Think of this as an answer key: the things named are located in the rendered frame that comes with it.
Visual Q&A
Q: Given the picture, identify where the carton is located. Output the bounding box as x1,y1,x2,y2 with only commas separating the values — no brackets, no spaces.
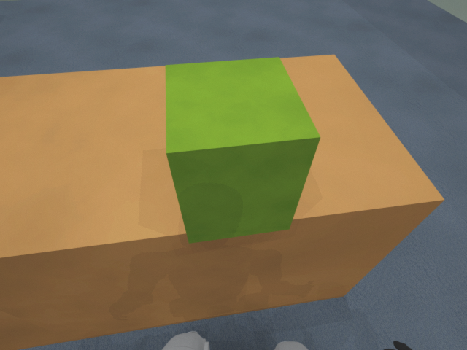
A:
166,57,320,244

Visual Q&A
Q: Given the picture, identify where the left robot thigh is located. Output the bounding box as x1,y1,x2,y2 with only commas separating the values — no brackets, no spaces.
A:
162,332,209,350

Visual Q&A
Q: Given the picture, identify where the pedestal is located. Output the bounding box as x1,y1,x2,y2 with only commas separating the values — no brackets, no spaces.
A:
0,55,444,350

